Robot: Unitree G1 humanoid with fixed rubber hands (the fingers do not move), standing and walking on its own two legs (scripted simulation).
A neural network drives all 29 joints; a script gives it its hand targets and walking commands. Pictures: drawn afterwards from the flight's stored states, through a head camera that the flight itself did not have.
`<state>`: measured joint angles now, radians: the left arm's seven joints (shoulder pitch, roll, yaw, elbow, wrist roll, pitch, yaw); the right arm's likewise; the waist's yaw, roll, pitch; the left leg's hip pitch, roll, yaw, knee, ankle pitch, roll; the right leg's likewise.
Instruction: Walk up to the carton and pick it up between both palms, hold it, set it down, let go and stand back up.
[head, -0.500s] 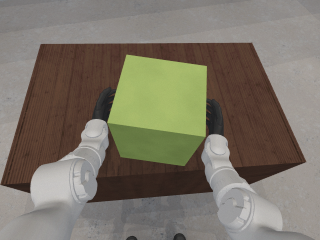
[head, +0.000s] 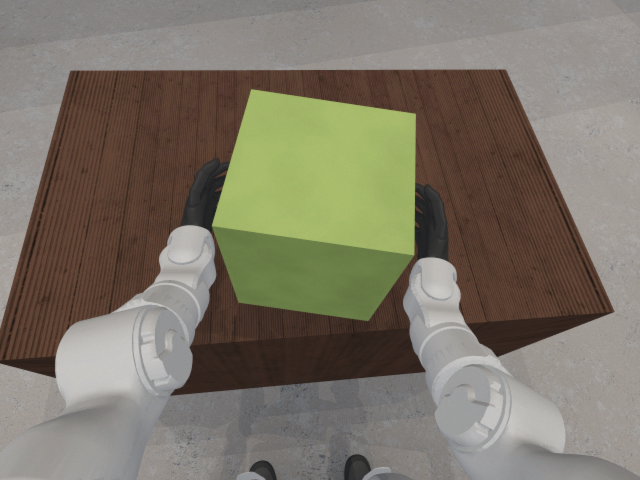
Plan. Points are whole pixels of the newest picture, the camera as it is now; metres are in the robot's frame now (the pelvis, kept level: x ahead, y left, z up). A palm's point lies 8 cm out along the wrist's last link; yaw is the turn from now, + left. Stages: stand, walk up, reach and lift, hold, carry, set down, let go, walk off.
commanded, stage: set down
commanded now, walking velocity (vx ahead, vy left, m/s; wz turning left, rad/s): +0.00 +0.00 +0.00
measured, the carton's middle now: (316, 219) +0.46 -0.03 -0.04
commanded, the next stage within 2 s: none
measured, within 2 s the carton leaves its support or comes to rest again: neither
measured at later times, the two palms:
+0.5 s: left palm (200, 219) +0.45 +0.13 -0.01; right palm (429, 249) +0.39 -0.17 -0.01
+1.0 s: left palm (200, 218) +0.46 +0.13 -0.01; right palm (429, 248) +0.39 -0.17 -0.01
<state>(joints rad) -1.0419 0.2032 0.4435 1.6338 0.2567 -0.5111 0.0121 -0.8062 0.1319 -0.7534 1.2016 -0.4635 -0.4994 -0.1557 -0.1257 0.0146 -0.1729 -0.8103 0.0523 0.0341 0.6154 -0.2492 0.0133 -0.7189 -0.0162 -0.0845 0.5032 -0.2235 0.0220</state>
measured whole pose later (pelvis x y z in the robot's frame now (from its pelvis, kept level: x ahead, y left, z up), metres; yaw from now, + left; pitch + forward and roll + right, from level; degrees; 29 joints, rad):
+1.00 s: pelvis -0.02 +0.00 -0.01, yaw +0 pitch +27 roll -3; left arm -1.10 0.22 0.58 1.56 0.39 -0.44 -0.02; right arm -0.86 0.16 -0.84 1.13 -0.54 -0.48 -0.13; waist -0.12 0.00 -0.16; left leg -0.89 0.06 0.03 0.68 -0.25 0.01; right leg -0.82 -0.01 -0.08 0.59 -0.24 0.02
